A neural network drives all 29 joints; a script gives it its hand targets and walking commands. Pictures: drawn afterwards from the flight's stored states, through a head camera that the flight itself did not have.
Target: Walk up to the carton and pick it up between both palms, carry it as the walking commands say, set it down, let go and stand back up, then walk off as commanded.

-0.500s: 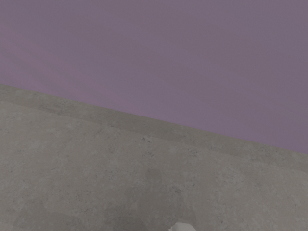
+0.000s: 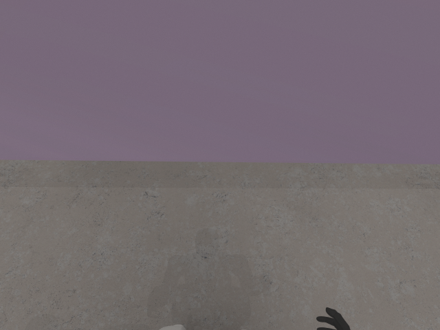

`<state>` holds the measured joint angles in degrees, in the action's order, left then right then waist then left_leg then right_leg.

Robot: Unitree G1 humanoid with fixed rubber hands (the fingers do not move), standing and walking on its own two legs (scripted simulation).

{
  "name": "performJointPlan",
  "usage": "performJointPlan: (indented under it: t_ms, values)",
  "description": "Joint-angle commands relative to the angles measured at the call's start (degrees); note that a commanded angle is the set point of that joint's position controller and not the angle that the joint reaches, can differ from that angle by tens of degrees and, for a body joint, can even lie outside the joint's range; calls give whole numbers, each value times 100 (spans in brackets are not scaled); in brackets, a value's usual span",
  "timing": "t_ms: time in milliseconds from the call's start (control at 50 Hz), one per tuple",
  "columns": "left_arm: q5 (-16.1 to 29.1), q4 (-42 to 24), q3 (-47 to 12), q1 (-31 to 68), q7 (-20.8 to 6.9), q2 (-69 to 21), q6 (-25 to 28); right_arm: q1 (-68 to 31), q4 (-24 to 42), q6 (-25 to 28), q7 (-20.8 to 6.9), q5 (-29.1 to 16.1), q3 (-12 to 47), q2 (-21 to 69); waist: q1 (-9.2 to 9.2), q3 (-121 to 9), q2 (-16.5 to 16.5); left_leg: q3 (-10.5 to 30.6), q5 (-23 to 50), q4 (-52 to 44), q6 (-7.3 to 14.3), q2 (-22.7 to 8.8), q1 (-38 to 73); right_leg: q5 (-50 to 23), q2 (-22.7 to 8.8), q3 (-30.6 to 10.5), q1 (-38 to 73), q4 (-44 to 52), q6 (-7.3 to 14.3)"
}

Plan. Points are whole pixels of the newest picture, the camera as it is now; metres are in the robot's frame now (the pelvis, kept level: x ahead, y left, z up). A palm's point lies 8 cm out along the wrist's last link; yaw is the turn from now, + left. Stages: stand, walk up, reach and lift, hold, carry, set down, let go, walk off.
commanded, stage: walk off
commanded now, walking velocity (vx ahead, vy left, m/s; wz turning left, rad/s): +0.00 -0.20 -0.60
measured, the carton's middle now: out of the picture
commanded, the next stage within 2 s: stand in 1.34 s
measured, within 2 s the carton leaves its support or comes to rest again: neither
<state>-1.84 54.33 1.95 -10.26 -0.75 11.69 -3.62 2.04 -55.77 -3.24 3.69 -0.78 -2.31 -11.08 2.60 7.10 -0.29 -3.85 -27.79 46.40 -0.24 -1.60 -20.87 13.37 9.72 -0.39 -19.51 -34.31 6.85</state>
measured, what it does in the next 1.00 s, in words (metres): steps to the right, turning right: left foot, then right foot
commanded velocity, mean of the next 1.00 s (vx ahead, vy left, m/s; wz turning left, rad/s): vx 0.00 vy -0.20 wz -0.60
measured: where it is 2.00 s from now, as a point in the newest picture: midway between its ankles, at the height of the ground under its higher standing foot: outside the picture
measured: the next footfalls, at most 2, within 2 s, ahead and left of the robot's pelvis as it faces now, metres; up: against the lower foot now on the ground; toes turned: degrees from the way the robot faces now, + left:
left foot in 0.02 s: +0.05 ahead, +0.08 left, +0.00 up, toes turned +2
right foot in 0.42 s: -0.01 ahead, -0.29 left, +0.00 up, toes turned -22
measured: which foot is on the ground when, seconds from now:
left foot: up 0.00-0.00, down 0.02-0.42, up 0.44-0.80, down 0.82-1.00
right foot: down 0.00-0.04, up 0.06-0.40, down 0.42-0.82, up 0.84-1.00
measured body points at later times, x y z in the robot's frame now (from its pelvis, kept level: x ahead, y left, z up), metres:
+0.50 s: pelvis -0.04 -0.14 -0.01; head +0.00 -0.19 +0.44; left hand +0.15 +0.08 -0.13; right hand -0.11 -0.43 -0.16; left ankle -0.01 +0.05 -0.68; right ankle -0.04 -0.27 -0.72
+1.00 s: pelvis -0.10 -0.24 +0.01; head -0.06 -0.23 +0.46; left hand +0.10 -0.08 -0.15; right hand -0.20 -0.48 -0.12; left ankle -0.03 -0.14 -0.72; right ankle -0.18 -0.34 -0.63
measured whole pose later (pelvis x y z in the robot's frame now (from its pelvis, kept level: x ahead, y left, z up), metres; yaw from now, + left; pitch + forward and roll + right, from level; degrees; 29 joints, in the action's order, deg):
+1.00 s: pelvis -0.10 -0.24 +0.01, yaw -36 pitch -2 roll +0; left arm -2.3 55.7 4.8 -10.0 -4.2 14.0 -5.2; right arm 10.4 -58.6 -1.3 3.4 0.7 -3.5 -9.8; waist 1.1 4.4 4.1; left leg -10.0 -16.9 31.8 -1.1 -6.9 -12.4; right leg 20.0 2.8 -2.2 -30.4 -69.4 -4.6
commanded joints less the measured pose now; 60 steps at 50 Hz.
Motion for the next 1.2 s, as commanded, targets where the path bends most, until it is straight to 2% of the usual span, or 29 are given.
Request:
performJointPlan:
  t_ms: [0,20,40,80,100,220,320,360,380,400,420,440,460,540,640,680,720,780,800,820,840,860,880,1000,1080,1120,1140,1160,1180]
  values:
    - [87,-436,259,306,-18,1087,53,1571,-117,132,95,-9,-272,-1030,-696,-1315,508,337,834,-1676,148,-129,1551,-1791,-1766,-2701,122,1462,-5]
    - [179,-529,249,412,-41,979,69,2121,-244,176,86,107,-375,-1347,-985,-1540,-416,1107,871,-2744,408,-1134,2835,-760,-1207,-1997,-893,619,-519]
    - [172,-618,303,515,-57,948,74,1751,-248,102,113,163,-542,-1986,-984,-1018,-2726,2894,1832,-3425,1278,-2883,2481,1501,-115,-315,-1998,-1713,-873]
    - [-154,-504,477,520,-105,1363,26,930,68,174,104,225,-336,-1106,-457,-672,-840,2287,2972,-3220,1438,-2854,1187,1238,-771,-741,-1511,-3524,-848]
    - [-112,-348,474,113,-190,1201,25,517,192,218,78,176,-318,-1086,-127,-704,-600,1822,3214,-2999,1243,-2485,1198,1097,-839,-677,-1488,-3871,-946]
    - [125,-339,361,355,-349,606,-70,639,171,359,-55,267,-448,-1424,-302,-603,-1169,250,3503,-2589,732,-1899,1436,700,-1212,-116,-1411,-2883,-1519]
    - [187,-567,218,627,-377,367,9,1110,-39,291,-172,358,-633,-1862,-615,-534,-1716,-348,3740,-2311,513,-1889,987,1030,-1283,718,-168,-906,-1341]
    - [119,-504,257,383,-320,526,46,1115,20,261,-189,287,-685,-1910,-527,-717,-1808,-303,3644,-2050,409,-2094,1066,819,-1204,904,98,-335,-1196]
    - [110,-399,298,80,-321,610,64,794,107,261,-237,237,-718,-2010,-219,-896,-1598,-454,3206,-1741,213,-2023,883,185,-1185,968,585,228,-1143]
    - [36,-159,398,-523,-267,967,123,864,116,251,-287,231,-667,-1698,81,-1177,-824,-756,2608,-675,-3,-1683,581,-274,-1168,684,1362,884,-1046]
    - [-54,-47,569,-1021,-250,1858,213,809,322,165,-294,229,-529,-1085,395,-1256,1527,-1133,-150,848,-351,-757,-1053,-1219,-2450,-1121,2027,1743,-583]
    - [-2,-61,676,-1102,-182,2491,288,193,661,50,-174,195,-457,-829,653,-1562,2837,-388,-1664,2006,-384,-278,-1718,-2777,-3036,-2530,1983,1716,433]
    - [6,-67,586,-899,-98,2084,313,-24,652,24,-105,167,-432,-936,576,-1663,2264,127,-1286,2498,-244,-575,-1553,-2772,-2847,-1969,1891,1459,536]
    - [-21,-473,375,185,96,1415,195,587,249,17,-73,215,-396,-1212,-69,-1336,1448,85,-73,2765,-261,-568,-1195,-2770,-2215,-1329,1159,1107,363]
    - [-33,-511,259,227,90,1050,144,635,139,-19,-1,118,-238,-852,-143,-1122,1054,-35,9,1397,-149,-358,-683,-2008,-2141,-1738,735,1214,596]
    - [-29,-410,274,-22,80,1083,105,667,212,35,55,45,-253,-994,-103,-1159,1079,139,-219,776,-19,-205,-425,-2185,-2269,-2403,840,1431,700]
    - [-9,-434,302,1,68,1137,55,804,128,37,80,17,-169,-790,-129,-1160,655,178,-105,177,25,-116,-51,-1906,-2319,-2805,724,1602,596]
    - [104,-483,272,406,26,1116,16,1730,-260,89,79,16,-234,-856,-599,-1133,495,53,870,-1556,124,-107,1452,-1015,-1887,-2670,-125,1662,119]
    - [171,-536,240,356,-8,879,8,2164,-306,159,66,120,-318,-1214,-854,-1270,-179,752,676,-2794,341,-808,2545,-8,-1216,-2153,-1029,962,-455]
    - [195,-562,286,427,-71,799,0,1598,-211,159,67,147,-478,-1813,-800,-1035,-2254,2880,570,-3591,1034,-2850,2516,1608,-63,-425,-2158,-1346,-759]
    - [-99,-652,412,560,-108,1307,-2,1121,-67,132,81,269,-530,-1800,-644,-529,-2061,2868,1516,-3654,1464,-3305,1320,1425,-659,-596,-1996,-2994,-849]
    - [-184,-524,495,498,-158,1250,37,886,26,173,111,241,-378,-1213,-383,-460,-944,2304,2219,-3407,1314,-2903,1000,1136,-787,-756,-1657,-3377,-834]
    - [-154,-405,525,276,-178,1326,23,712,148,233,73,190,-326,-1061,-211,-605,-562,1646,2511,-3154,1042,-2472,1014,954,-848,-709,-1615,-3694,-941]
    - [147,-388,392,203,-339,527,-37,773,82,370,-44,241,-436,-1210,-244,-525,-1205,28,3556,-2628,698,-2037,1243,618,-1249,-91,-1443,-2985,-1457]
    - [169,-587,261,520,-364,442,10,938,14,314,-159,329,-636,-1767,-554,-581,-1762,-298,3454,-2414,491,-1966,1116,1144,-1394,482,-340,-937,-1354]
    - [143,-512,303,315,-307,534,64,994,28,271,-191,322,-665,-1779,-506,-759,-1664,-402,3815,-2078,428,-2090,1344,1039,-1193,924,-168,-477,-1216]
    - [136,-391,311,-65,-329,610,76,782,101,251,-218,271,-724,-1956,-228,-882,-1756,-467,3390,-1844,247,-2091,990,386,-1258,862,414,126,-1153]
    - [36,-229,348,-358,-305,669,110,778,81,239,-257,229,-683,-1649,-80,-1012,-1222,-694,3037,-1225,73,-1822,761,-102,-1077,909,997,609,-1097]
    - [-57,-100,468,-742,-267,1269,174,1022,125,217,-266,244,-630,-1329,177,-1343,325,-1010,1767,40,-182,-1418,-10,-1068,-1513,259,1761,1094,-869]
